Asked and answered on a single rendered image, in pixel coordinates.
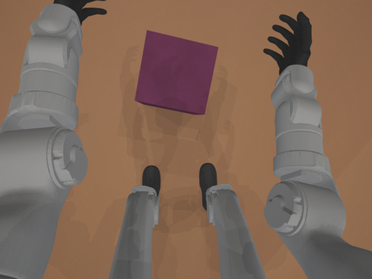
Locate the robot left hand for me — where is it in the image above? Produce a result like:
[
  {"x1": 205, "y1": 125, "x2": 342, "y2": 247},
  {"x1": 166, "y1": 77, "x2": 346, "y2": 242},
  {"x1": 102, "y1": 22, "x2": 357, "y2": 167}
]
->
[{"x1": 53, "y1": 0, "x2": 107, "y2": 25}]

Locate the robot right hand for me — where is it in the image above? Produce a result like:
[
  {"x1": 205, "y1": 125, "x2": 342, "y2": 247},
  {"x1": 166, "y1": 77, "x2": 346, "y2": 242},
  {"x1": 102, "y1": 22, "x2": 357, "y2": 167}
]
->
[{"x1": 263, "y1": 12, "x2": 312, "y2": 75}]

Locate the right robot thigh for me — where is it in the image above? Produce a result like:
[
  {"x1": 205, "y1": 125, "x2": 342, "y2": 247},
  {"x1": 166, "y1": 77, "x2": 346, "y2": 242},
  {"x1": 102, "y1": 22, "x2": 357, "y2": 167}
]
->
[{"x1": 206, "y1": 189, "x2": 266, "y2": 279}]

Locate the left robot forearm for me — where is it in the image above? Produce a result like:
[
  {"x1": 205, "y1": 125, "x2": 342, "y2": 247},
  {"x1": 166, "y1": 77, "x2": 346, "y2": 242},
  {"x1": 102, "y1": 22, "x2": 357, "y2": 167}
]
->
[{"x1": 0, "y1": 3, "x2": 83, "y2": 134}]

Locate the carton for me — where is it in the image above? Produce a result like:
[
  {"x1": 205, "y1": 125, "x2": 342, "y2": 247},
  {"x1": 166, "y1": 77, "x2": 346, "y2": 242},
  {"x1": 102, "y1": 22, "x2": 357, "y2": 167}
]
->
[{"x1": 135, "y1": 30, "x2": 219, "y2": 115}]

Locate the robot right foot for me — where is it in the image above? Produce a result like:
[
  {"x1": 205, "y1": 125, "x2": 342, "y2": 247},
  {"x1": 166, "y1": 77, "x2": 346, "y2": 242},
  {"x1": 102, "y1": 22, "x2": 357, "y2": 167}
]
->
[{"x1": 199, "y1": 163, "x2": 217, "y2": 211}]

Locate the right robot forearm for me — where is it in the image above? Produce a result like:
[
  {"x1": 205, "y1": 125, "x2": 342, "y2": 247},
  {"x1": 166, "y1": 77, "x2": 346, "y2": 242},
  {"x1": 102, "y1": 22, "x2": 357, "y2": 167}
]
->
[{"x1": 271, "y1": 65, "x2": 341, "y2": 199}]

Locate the robot left upper arm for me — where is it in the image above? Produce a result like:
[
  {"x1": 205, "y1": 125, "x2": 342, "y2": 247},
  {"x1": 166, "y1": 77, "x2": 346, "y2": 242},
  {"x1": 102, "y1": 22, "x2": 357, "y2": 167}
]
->
[{"x1": 0, "y1": 126, "x2": 88, "y2": 279}]

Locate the robot right upper arm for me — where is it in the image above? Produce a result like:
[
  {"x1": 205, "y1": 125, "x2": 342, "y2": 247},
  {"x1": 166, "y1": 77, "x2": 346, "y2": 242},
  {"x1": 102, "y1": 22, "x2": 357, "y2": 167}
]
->
[{"x1": 264, "y1": 180, "x2": 372, "y2": 279}]

